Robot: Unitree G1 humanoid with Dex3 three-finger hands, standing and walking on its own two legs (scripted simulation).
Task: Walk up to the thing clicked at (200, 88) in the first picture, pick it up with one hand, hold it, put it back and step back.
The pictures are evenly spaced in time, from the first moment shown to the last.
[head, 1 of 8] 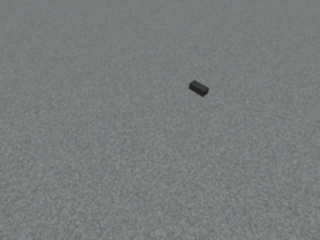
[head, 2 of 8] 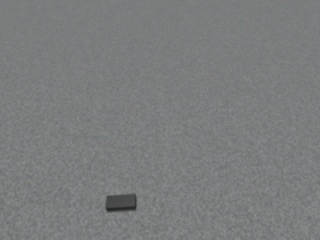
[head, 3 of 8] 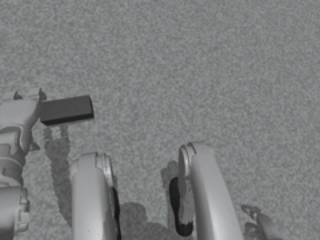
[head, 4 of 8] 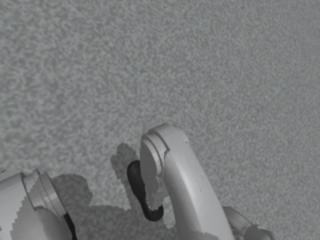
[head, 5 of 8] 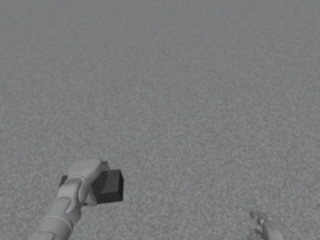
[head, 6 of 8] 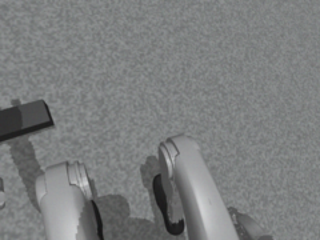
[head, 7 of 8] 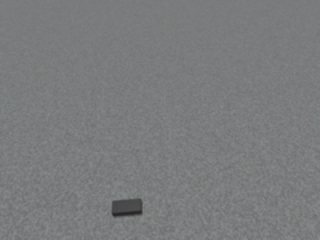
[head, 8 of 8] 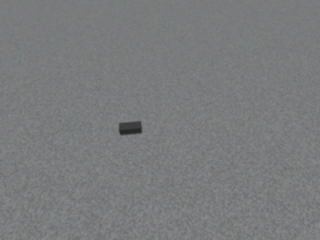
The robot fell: no
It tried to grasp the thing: yes
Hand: left
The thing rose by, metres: 0.67
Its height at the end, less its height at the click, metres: +0.00
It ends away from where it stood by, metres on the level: 0.01
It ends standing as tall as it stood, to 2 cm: yes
